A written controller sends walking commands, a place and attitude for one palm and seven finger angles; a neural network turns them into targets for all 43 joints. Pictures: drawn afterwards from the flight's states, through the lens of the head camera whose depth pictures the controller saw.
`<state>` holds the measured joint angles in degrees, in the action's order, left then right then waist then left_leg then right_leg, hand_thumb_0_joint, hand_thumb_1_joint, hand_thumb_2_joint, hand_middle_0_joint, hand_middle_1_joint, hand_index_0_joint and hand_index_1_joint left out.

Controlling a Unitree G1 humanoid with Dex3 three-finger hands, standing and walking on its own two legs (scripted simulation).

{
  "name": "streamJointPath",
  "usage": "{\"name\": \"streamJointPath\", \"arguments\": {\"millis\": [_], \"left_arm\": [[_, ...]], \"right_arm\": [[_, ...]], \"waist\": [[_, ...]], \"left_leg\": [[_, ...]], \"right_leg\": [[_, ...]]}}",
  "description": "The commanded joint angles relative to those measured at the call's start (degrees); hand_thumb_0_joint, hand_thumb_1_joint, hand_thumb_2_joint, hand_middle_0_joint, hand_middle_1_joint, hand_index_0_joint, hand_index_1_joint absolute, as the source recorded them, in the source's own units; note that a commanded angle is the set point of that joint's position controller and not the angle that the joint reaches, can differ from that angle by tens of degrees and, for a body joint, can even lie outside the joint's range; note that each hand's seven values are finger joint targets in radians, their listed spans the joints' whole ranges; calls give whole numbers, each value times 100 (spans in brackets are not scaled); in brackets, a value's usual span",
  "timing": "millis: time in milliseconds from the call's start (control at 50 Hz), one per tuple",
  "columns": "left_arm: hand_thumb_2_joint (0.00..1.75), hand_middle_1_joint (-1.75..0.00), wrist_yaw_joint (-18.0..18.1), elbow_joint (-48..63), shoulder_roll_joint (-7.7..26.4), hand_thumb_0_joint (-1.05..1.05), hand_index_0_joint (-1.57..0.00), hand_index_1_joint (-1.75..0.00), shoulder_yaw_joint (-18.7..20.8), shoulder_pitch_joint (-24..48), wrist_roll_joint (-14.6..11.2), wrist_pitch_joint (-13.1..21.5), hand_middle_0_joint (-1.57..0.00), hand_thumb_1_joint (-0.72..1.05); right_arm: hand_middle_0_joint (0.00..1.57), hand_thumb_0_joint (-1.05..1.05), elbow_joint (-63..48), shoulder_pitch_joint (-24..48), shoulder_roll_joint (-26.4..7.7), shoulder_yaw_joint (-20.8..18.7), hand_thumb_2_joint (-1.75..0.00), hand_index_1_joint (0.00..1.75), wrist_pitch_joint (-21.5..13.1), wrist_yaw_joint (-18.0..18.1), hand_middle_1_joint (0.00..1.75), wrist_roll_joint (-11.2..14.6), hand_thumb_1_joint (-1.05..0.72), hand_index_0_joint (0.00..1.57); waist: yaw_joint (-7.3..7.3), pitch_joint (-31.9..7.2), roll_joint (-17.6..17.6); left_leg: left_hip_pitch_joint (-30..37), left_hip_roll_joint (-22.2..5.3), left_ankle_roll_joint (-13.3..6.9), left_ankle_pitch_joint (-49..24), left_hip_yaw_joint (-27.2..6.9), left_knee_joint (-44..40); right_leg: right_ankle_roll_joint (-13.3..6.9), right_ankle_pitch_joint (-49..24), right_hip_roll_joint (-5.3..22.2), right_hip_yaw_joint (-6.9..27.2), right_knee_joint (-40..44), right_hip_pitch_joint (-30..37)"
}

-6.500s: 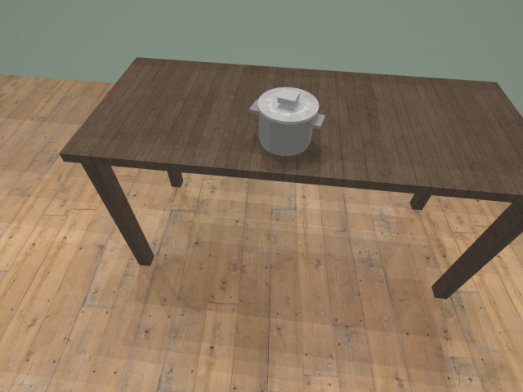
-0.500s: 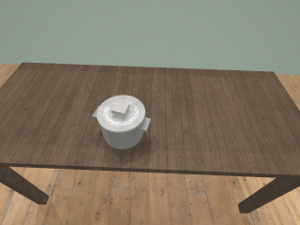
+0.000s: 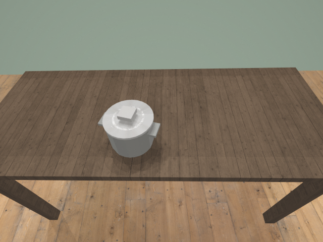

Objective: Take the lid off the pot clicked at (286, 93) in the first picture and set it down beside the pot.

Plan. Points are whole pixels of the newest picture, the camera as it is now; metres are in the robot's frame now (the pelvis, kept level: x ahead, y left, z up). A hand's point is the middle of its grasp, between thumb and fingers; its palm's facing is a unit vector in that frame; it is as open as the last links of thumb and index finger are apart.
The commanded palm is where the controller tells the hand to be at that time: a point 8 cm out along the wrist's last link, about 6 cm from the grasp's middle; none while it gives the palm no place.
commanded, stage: look again from close up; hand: left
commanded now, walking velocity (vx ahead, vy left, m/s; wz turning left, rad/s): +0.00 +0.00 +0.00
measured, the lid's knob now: (127, 113) +0.47 +0.14 +0.03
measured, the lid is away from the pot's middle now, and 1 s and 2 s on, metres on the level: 0.00 0.00 0.00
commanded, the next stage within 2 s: lift the closed hand beside the body in 0.64 s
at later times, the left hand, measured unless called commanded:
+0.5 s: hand out of the picture +0.03 +0.17 -0.17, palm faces +0.01 -0.97 -0.23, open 7.3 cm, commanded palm none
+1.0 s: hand out of the picture +0.14 +0.19 -0.08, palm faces +0.16 -0.95 -0.26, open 6.0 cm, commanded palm +0.09 +0.24 -0.06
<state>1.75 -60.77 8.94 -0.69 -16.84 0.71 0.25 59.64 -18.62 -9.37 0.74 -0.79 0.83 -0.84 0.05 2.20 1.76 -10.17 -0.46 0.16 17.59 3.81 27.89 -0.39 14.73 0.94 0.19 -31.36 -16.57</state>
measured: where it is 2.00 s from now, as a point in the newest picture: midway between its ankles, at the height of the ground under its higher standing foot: outside the picture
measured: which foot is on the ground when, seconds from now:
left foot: down 0.00-1.00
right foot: down 0.00-1.00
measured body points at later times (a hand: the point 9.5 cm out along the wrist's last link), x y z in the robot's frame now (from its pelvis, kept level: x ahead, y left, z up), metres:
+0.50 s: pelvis +0.01 -0.01 +0.00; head +0.04 -0.02 +0.45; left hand +0.03 +0.22 -0.15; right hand +0.01 -0.22 -0.16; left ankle -0.03 +0.12 -0.74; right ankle +0.02 -0.11 -0.74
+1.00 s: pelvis -0.01 +0.00 +0.00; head -0.03 -0.02 +0.45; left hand +0.12 +0.24 -0.06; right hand +0.15 -0.24 -0.10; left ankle -0.03 +0.12 -0.74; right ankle +0.02 -0.11 -0.74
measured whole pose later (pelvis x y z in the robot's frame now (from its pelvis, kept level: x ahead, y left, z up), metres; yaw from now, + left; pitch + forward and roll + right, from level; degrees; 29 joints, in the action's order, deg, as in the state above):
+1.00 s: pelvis -0.01 +0.00 +0.00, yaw +2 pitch -2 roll +1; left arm 5.2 -25.2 8.4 1.3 -21.7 -0.3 1.8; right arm 45.7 -10.6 -13.9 -2.2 -11.3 0.4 1.6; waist 1.1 -1.7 2.0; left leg -10.1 0.2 -0.2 17.5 2.2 29.3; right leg 0.1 14.9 1.9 -1.5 -31.8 -15.4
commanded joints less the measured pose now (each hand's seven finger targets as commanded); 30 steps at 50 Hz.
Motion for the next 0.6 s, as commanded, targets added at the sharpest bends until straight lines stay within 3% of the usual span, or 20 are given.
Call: {"name": "streamJointPath", "arguments": {"millis": [0, 80, 140, 260, 400, 580], "left_arm": [[90, -30, 32, 228, 704, 0, -20, -30, 118, -229, -7, 90, -20, 90], [90, -30, 36, 179, 671, 0, -20, -30, 118, -242, -14, 93, -20, 90], [90, -30, 50, 135, 650, 0, -20, -30, 121, -265, -12, 104, -20, 90], [90, -30, 57, 110, 636, 0, -20, -30, 120, -222, -11, 109, -20, 90], [90, -30, 51, 113, 640, 0, -20, -30, 120, -183, -3, 87, -20, 90], [90, -30, 47, 111, 665, 0, -20, -30, 119, -189, -11, 96, -20, 90]], "right_arm": [[20, 0, -127, -308, -453, -100, -90, 30, -132, 73, 30, 26, -90, 20], [20, 0, -3, -351, -387, -99, -90, 30, -134, 88, 30, 23, -90, 20], [20, 0, 53, -331, -385, -101, -90, 30, -142, 102, 30, 26, -90, 20], [20, 0, 138, -336, -379, -102, -90, 30, -133, 120, 30, 37, -90, 20], [20, 0, 211, -267, -369, -98, -90, 30, -114, 110, 30, 34, -90, 20], [20, 0, 290, -271, -324, -100, -90, 30, -118, 105, 30, 41, -90, 20]], "waist": [[11, 96, -274], [14, 41, -270], [8, -75, -45], [29, -52, -280], [0, 167, -264], [0, 36, -298]], "left_leg": [[-253, -509, -157, -707, -459, -508], [-102, -535, -154, -857, -454, -532], [1, -546, -134, -1122, -404, -471], [73, -570, -115, -1267, -396, -490], [0, -563, -117, -1040, -381, -586], [116, -580, -125, -1067, -375, -629]], "right_leg": [[-269, -578, 513, 548, 656, 115], [-292, -778, 498, 525, 641, 154], [-297, -1126, 527, 551, 586, 254], [-304, -1493, 553, 525, 586, 348], [-288, -1202, 555, 517, 721, 274], [-287, -1243, 556, 480, 787, 384]]}}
